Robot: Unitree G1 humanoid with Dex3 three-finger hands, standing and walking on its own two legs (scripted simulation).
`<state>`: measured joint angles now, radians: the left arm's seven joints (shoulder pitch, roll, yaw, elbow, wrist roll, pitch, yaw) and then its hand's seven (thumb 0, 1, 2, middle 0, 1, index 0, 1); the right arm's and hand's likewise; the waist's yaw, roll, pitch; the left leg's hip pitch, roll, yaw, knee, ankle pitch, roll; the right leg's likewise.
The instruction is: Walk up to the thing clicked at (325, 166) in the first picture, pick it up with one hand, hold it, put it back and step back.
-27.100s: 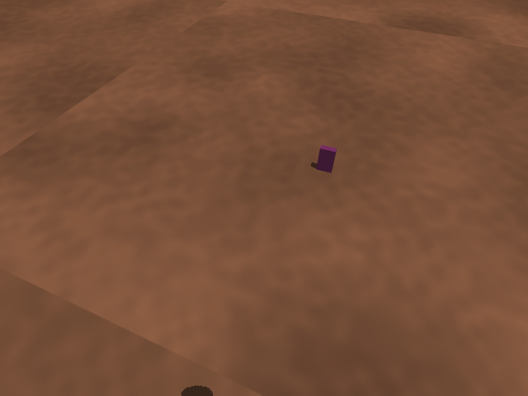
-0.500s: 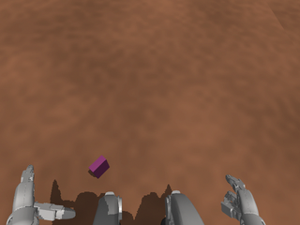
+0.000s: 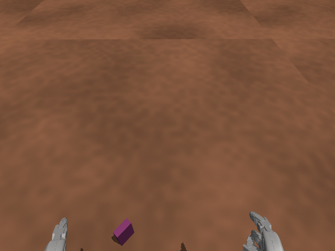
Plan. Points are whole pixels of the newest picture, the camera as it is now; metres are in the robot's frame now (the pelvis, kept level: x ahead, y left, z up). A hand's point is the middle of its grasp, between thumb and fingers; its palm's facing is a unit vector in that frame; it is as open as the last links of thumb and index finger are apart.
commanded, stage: home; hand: left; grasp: from the side
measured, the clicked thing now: (124, 232) +0.38 +0.19 -0.64
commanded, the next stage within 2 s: stand in 1.58 s
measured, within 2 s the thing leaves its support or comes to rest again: neither
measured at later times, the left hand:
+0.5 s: hand out of the picture +0.16 +0.17 -0.05, palm faces +0.11 -0.95 -0.29, open 17.6 cm
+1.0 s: hand out of the picture +0.15 +0.17 -0.05, palm faces +0.11 -0.95 -0.28, open 17.5 cm
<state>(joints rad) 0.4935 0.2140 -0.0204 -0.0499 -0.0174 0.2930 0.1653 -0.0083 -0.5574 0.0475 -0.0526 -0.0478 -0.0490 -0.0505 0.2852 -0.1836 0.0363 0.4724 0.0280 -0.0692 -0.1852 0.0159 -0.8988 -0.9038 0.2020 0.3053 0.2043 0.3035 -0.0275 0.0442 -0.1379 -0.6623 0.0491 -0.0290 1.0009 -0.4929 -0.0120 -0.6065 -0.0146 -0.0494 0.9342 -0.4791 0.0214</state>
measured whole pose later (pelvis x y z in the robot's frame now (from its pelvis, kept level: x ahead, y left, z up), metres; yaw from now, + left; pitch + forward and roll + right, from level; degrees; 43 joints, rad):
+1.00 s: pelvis -0.02 -0.02 +0.01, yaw +0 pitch +6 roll -2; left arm 0.46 0.20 -0.01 0.02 -0.01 0.26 0.13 -0.01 -0.55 0.05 -0.05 -0.05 -0.05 -0.05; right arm 0.27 -0.20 0.03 0.52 0.02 -0.13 -0.18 0.02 -0.90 -0.90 0.20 0.30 0.20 0.30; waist -0.02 0.03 -0.09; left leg -0.61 0.05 -0.04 0.94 -0.44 -0.03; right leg -0.57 -0.01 -0.06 0.91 -0.45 0.00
